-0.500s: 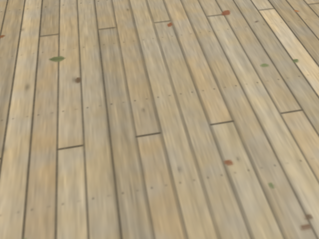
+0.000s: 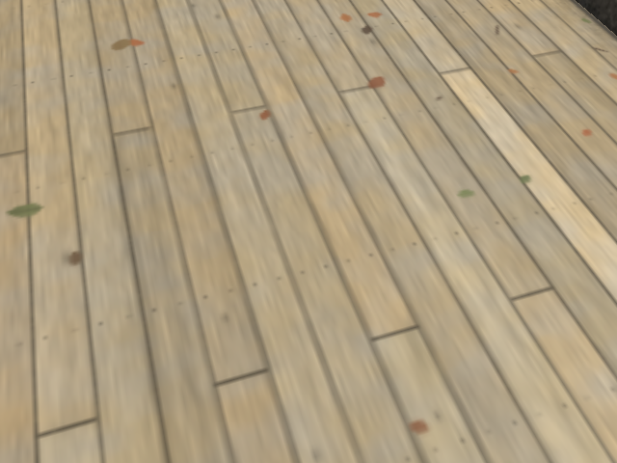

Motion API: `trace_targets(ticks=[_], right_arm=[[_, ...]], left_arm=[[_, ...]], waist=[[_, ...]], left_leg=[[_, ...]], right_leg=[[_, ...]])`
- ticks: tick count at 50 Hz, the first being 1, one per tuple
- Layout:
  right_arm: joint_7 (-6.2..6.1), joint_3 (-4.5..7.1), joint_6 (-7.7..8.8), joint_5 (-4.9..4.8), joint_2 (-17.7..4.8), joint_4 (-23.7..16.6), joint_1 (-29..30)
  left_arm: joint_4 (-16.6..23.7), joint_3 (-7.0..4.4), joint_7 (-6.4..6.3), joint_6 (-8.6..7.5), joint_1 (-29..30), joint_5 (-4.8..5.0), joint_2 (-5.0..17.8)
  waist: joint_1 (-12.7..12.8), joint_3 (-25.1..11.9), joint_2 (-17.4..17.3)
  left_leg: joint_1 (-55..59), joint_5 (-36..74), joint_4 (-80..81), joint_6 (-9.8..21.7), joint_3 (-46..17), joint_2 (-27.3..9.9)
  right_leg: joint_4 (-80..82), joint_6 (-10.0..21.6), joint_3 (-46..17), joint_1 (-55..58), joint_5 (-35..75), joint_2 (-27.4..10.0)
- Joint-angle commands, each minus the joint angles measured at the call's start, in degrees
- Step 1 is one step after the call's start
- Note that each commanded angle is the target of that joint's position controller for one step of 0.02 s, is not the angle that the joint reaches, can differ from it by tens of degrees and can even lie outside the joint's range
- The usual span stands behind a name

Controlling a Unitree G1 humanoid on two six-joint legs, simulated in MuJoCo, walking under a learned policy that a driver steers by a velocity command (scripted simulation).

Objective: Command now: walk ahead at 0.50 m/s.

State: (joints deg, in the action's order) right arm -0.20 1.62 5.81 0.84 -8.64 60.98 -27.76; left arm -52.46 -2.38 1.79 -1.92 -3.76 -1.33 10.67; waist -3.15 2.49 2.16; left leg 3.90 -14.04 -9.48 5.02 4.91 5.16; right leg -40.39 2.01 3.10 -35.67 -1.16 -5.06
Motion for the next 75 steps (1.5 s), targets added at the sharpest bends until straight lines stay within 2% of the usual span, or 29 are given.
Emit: trace_targets(ticks=[1, 4, 6, 7, 8, 9, 11, 13, 19, 29, 34, 35, 36, 37, 38, 39, 41, 43, 45, 52, 58, 62, 64, 65, 66, 67, 69, 72, 75], right_arm=[[-0.62, 1.25, 0.29, 0.39, -7.8, -0.4, -4.9], [-1.10, 1.58, 0.13, 0.74, -8.9, -0.4, -2.8], [-1.07, 1.88, -0.22, 0.71, -9.9, -0.5, -0.9], [-0.93, 1.65, -0.27, 0.17, -9.4, -1.1, 0.0], [-0.34, 0.65, -0.24, -1.70, -5.4, -3.4, -2.1], [-0.04, 1.47, -0.33, -1.99, -6.2, -2.9, -5.4], [0.12, 1.92, -0.45, -0.19, -7.6, -4.9, 3.8], [0.54, 1.90, -1.30, 0.68, -5.7, -5.0, 4.8], [1.87, 2.07, -4.17, 0.75, -5.0, -6.9, 10.4], [2.73, 0.66, -3.63, 0.66, -3.9, -13.9, 28.0], [2.12, 2.36, -3.53, 1.06, -7.0, -12.0, 17.7], [1.96, 3.27, -3.19, 1.43, -8.5, -10.0, 11.1], [1.42, 4.85, -2.97, 2.30, -12.4, -8.2, 3.4], [0.86, 6.28, -3.08, 2.34, -18.5, -9.4, 5.1], [0.90, 6.40, -3.83, 0.22, -18.8, -9.6, 3.6], [0.40, 5.87, -3.86, -0.25, -17.1, -9.8, 8.0], [0.26, 4.51, -3.47, -0.72, -12.1, -10.9, 13.3], [0.01, 3.74, -2.99, -1.14, -10.9, -11.4, 14.4], [0.05, 4.18, -2.54, -0.80, -13.2, -11.3, 12.6], [-0.87, 4.44, -4.58, -0.75, -14.9, -12.8, 6.8], [-1.50, 4.87, -5.96, 0.16, -16.0, -14.5, 4.7], [-1.41, 5.01, -6.60, 0.50, -16.6, -16.3, 7.5], [-1.22, 4.72, -6.44, -0.41, -16.4, -17.4, 11.4], [-1.09, 4.19, -5.86, -1.22, -15.1, -18.3, 12.2], [-1.23, 3.12, -5.52, -1.19, -11.4, -19.6, 8.6], [-1.67, 4.09, -6.89, -0.52, -13.7, -18.5, 2.8], [-1.35, 4.21, -8.13, 1.21, -15.1, -15.9, 6.0], [-0.15, 3.38, -9.29, 0.02, -13.4, -16.0, 8.4], [0.16, 2.43, -9.56, -0.30, -12.1, -15.6, 10.0]], left_arm=[[5.1, -0.06, -0.10, -1.13, 7.1, 0.13, 2.5], [5.1, -0.54, -0.47, -1.90, 4.5, 0.16, 3.6], [1.2, -1.70, -1.34, -2.61, -7.7, 0.02, 5.3], [-1.8, -2.67, -1.89, -3.17, -17.4, -0.96, 7.5], [-2.8, -4.20, -2.40, -3.32, -25.6, -2.38, 13.3], [-2.9, -4.62, -1.58, -2.36, -23.8, -0.94, 14.3], [-1.0, -2.90, -0.98, -2.33, -12.3, 0.83, 7.9], [-2.1, -1.50, -1.35, -3.20, -10.6, 0.56, 3.6], [-4.5, -1.51, -2.07, -5.17, -17.5, 0.38, 5.9], [-6.5, -0.84, -3.67, -4.81, -25.6, 0.33, 6.1], [-5.8, -1.75, -4.58, -3.29, -22.9, -0.19, 9.7], [-5.1, -1.98, -4.31, -2.86, -22.0, -0.06, 10.4], [-3.3, -1.98, -3.83, -2.90, -19.9, 0.42, 10.3], [0.4, -0.88, -2.61, -3.17, -22.2, 1.09, 3.5], [2.7, -1.70, -2.46, -3.67, -16.2, 1.05, 7.9], [4.2, -1.37, -2.48, -4.30, -12.9, 1.45, 7.3], [3.4, -1.60, -3.03, -3.90, -13.9, 0.68, 7.6], [3.8, -1.65, -2.92, -1.35, -15.5, -0.90, 6.8], [4.9, -1.41, -2.74, 0.28, -15.2, -0.85, 5.8], [10.6, -1.12, -2.70, 1.87, -4.1, -0.25, 8.0], [13.6, -0.54, -3.15, 1.75, 1.2, 0.50, 9.6], [13.6, -0.32, -3.53, 1.04, -1.9, 1.03, 10.8], [12.3, -0.40, -3.91, 0.46, -7.5, 0.60, 10.9], [11.9, -0.74, -4.35, -0.24, -10.8, -0.01, 12.3], [13.1, -1.05, -4.85, -0.28, -11.8, 0.11, 16.2], [12.7, -0.97, -4.33, 0.88, -12.0, 1.63, 16.3], [13.5, 0.27, -3.61, 1.35, -7.7, 1.65, 10.7], [13.4, 0.58, -3.74, 1.62, -4.2, -0.16, 10.8], [11.9, 0.69, -3.43, 1.19, -6.1, 0.18, 11.0]], waist=[[-0.2, 4.3, -6.4], [2.3, 3.0, -6.7], [7.5, -3.3, -6.3], [11.3, -8.7, -4.9], [12.0, -16.6, 4.3], [9.1, -20.1, 9.5], [5.8, -4.8, -0.5], [2.3, 0.1, -0.6], [1.7, 2.3, 0.5], [5.9, 4.4, 1.2], [0.1, -2.9, 4.4], [-2.8, -6.5, 3.8], [-7.0, -10.6, -0.2], [-1.9, -14.2, -13.3], [-4.0, -16.3, -6.8], [-1.6, -8.6, -4.3], [2.7, -2.5, 1.5], [5.0, -3.0, -0.4], [5.5, -4.2, -2.0], [1.4, -6.3, -6.3], [-0.4, -4.4, -6.8], [1.0, -3.9, -7.5], [4.7, -4.2, -7.2], [6.1, -6.8, -3.9], [4.3, -11.2, 7.8], [1.7, -15.8, 14.0], [1.2, -6.5, 1.5], [0.6, -3.7, 5.9], [1.4, -5.3, 5.8]], left_leg=[[1.8, 31.9, 0.0, 5.8, -6.8, -16.9], [4.3, 45.5, -5.8, 5.3, -5.6, -18.2], [3.3, 55.1, -19.9, 3.8, -3.9, -16.6], [-5.0, 45.6, -31.9, 2.8, -2.6, -14.6], [-22.0, 19.4, -52.5, 0.6, 0.8, -8.3], [-34.3, -15.3, -66.8, 0.2, -3.9, -0.3], [-39.2, -6.5, -65.9, 0.8, -7.9, -6.8], [-34.6, -2.7, -58.6, 0.2, -7.9, -9.9], [-39.6, 6.1, -52.2, -1.5, -7.4, -10.6], [-41.8, 13.6, -28.3, -0.1, 1.6, -7.9], [-27.0, 0.8, -24.8, 6.0, 5.7, -0.5], [-18.4, 1.2, -20.8, 7.7, 4.6, 0.7], [-5.3, -0.4, -16.4, 10.9, -4.8, -5.2], [11.8, 11.5, -15.2, 19.7, -33.4, -23.6], [12.2, 19.9, -9.8, 23.0, -44.1, -26.0], [5.8, 29.3, -9.5, 20.7, -33.8, -25.2], [-6.8, 42.8, -8.5, 14.9, -22.4, -19.2], [-12.4, 47.4, -8.1, 12.4, -17.2, -15.2], [-12.9, 54.2, -9.1, 11.4, -15.3, -13.1], [-7.1, 52.2, -12.6, 5.4, -18.4, -11.0], [-1.8, 50.7, -16.2, 6.7, -25.5, -13.2], [-3.6, 49.2, -19.7, 5.9, -28.5, -12.6], [-9.0, 45.6, -23.9, 2.2, -27.5, -8.9], [-13.6, 37.5, -30.0, -0.5, -25.8, -6.0], [-20.7, 3.4, -43.5, -2.8, -17.7, 0.4], [-23.9, -27.0, -51.9, -3.7, -12.7, 6.9], [-26.6, -20.4, -59.1, -4.7, -14.6, 2.9], [-24.0, -13.1, -53.5, -6.5, -12.8, 1.7], [-21.8, -12.8, -43.9, -7.1, -11.0, 1.0]], right_leg=[[4.7, 1.3, 1.9, -2.3, -0.7, 1.9], [8.5, 4.1, 2.8, 4.2, -6.6, 4.4], [12.9, 6.4, 4.2, 18.6, -7.5, 8.0], [14.3, 8.3, 0.5, 32.9, -5.5, 4.6], [16.2, 13.3, -20.6, 49.2, -11.2, -11.4], [24.0, 18.5, -42.2, 53.4, -10.9, -19.3], [27.5, 15.0, -27.6, 37.1, -14.2, -14.7], [31.1, 10.5, -17.5, 27.2, -8.6, -9.6], [34.7, 7.1, -5.4, 26.8, 0.6, -7.1], [30.6, 4.5, 6.1, 40.1, 21.4, -8.0], [9.4, 4.4, 10.0, 44.5, 51.4, -9.9], [-1.4, 4.1, 10.5, 41.1, 46.6, -9.6], [-17.9, 2.6, 11.0, 29.7, 31.0, -7.9], [-39.6, -0.7, 9.6, 4.1, -26.3, 3.8], [-46.3, -1.1, -3.0, -3.4, -29.0, 7.0], [-43.5, -0.9, -5.0, -6.6, -23.2, 2.9], [-34.6, -1.9, -4.6, -0.2, -19.6, 0.3], [-29.1, -3.4, -4.5, 5.1, -19.5, 0.2], [-25.2, -4.5, -3.4, 5.0, -17.7, 1.1], [-15.2, -5.3, -3.8, -1.3, -9.6, 1.9], [-8.1, -4.0, -6.1, -2.6, -12.9, 3.9], [1.0, -2.0, -6.5, 6.2, -15.8, 5.6], [13.9, -0.4, -5.0, 19.4, -9.0, 6.8], [19.1, 1.5, -9.8, 29.2, 3.8, 1.7], [18.1, 6.5, -24.1, 38.2, 32.1, -14.0], [18.0, 15.6, -35.7, 35.8, 44.2, -21.0], [20.0, 14.2, -26.1, 27.6, 27.3, -14.8], [23.6, 9.2, -15.7, 22.5, 12.2, -6.2], [23.9, 9.0, -14.1, 24.4, 8.2, -5.5]])
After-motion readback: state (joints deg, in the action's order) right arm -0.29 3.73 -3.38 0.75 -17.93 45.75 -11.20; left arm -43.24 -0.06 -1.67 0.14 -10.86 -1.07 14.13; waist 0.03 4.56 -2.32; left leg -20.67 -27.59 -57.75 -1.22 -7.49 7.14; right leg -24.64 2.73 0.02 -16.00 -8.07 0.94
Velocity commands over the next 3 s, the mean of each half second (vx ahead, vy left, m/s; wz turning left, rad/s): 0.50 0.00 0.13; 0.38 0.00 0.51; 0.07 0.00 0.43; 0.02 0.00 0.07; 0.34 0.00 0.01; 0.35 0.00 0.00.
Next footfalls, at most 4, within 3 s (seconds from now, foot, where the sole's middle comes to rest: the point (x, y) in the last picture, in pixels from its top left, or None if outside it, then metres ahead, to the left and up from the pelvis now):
0.14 right None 0.25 -0.10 -0.78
0.72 left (266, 446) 0.52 0.07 -0.78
1.30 right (299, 352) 0.74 0.00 -0.78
1.68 left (246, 433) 0.55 0.12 -0.78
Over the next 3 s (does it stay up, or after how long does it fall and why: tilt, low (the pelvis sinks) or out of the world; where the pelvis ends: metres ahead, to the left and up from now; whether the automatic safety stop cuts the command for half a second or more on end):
stays up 0.94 0.25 0.00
